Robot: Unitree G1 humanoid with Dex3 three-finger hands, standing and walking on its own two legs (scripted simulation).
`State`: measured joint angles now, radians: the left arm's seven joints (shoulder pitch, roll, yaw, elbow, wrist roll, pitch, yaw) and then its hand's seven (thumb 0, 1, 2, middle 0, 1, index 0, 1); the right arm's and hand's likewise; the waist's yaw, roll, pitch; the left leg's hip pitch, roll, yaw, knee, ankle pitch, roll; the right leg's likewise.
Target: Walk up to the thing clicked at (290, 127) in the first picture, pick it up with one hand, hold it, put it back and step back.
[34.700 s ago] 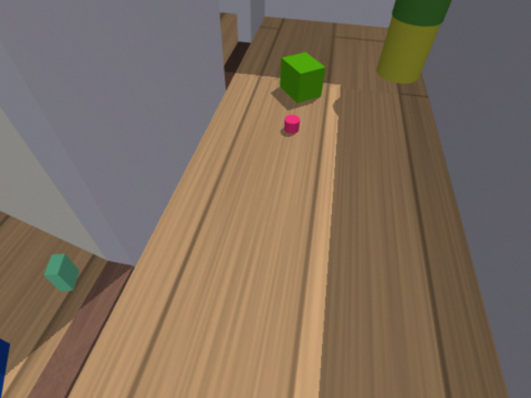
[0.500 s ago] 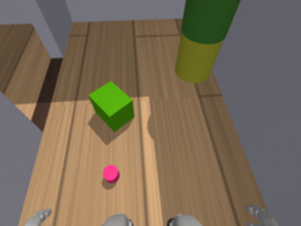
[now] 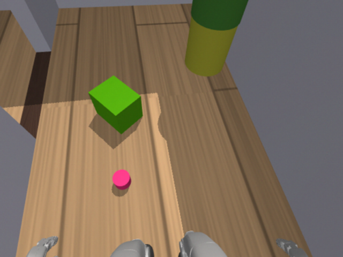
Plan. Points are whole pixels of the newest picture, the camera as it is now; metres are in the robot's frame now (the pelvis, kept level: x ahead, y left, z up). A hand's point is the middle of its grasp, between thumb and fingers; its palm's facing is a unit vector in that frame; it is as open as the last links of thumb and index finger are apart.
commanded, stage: step back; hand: left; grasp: from above
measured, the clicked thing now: (122, 179) +0.49 +0.22 -0.72
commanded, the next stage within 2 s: none
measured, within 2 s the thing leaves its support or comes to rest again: neither
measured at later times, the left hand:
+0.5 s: hand out of the picture +0.01 +0.26 -0.15, palm faces +0.02 -0.94 -0.34, open 7.4 cm
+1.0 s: hand out of the picture -0.21 +0.22 -0.13, palm faces -0.02 -0.92 -0.40, open 7.4 cm
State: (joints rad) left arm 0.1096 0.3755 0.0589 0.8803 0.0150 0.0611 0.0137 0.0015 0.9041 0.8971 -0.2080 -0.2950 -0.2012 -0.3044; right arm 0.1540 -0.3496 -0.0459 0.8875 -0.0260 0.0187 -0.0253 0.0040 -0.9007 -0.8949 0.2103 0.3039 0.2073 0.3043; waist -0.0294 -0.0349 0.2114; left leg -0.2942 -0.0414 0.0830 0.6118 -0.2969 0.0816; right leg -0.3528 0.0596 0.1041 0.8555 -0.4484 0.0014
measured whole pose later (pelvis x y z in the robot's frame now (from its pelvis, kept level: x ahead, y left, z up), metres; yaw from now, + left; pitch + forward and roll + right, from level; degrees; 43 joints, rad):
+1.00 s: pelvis -0.29 -0.04 +0.00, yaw -2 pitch -3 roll +2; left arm 0.21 0.35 0.07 0.83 0.04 0.06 -0.02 0.00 0.90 0.90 -0.21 -0.30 -0.20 -0.30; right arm 0.16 -0.42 -0.05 0.84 -0.01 0.05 -0.02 0.00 -0.90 -0.89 0.21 0.30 0.21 0.30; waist 0.02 0.01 0.14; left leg -0.51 -0.09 -0.12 1.09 -0.46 0.00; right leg -0.30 -0.02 0.07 0.64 -0.30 -0.01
